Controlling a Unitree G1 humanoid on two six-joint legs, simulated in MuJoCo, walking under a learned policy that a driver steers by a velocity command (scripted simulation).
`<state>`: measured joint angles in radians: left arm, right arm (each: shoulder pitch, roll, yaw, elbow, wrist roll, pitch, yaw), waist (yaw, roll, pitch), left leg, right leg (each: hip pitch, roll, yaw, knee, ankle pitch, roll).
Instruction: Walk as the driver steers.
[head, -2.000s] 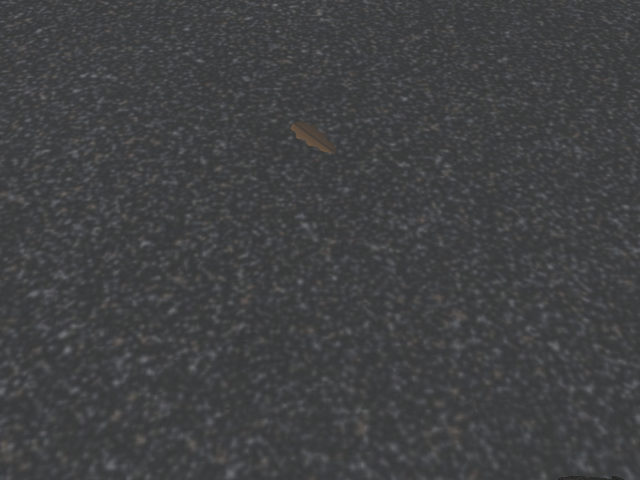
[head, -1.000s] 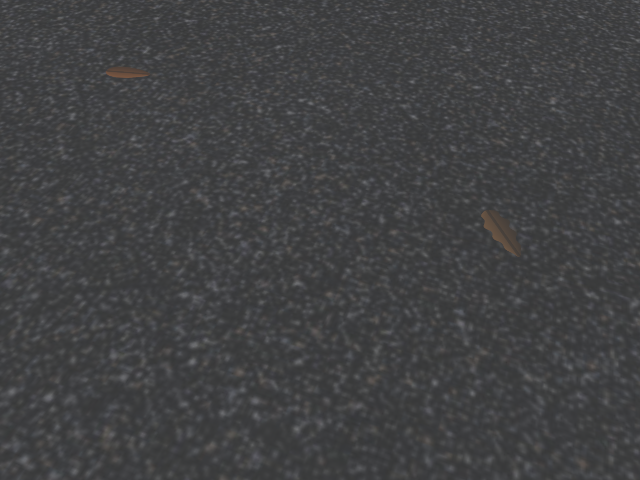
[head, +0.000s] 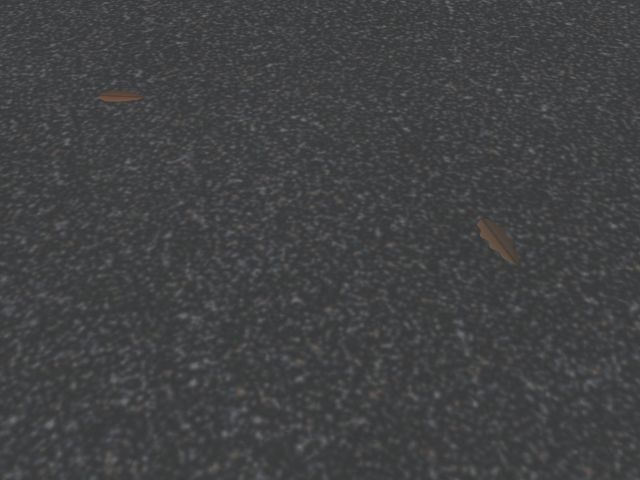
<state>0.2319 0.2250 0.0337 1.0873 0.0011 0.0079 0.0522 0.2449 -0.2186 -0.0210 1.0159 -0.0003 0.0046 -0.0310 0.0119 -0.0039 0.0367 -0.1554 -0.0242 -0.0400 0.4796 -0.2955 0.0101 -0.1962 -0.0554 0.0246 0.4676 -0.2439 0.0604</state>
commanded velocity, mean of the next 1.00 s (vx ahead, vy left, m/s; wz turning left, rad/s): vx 0.39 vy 0.00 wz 0.00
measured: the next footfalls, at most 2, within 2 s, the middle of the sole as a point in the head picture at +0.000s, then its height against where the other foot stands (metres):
left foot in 0.70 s outside the picture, level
right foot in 1.22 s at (404, 382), level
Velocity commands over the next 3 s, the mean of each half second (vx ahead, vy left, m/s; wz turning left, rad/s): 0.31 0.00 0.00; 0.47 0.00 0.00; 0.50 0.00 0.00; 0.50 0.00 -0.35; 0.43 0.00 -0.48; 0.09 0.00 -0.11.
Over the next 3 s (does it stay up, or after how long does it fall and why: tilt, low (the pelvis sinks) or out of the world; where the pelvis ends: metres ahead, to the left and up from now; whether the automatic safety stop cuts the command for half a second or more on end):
stays up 1.32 -0.18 0.00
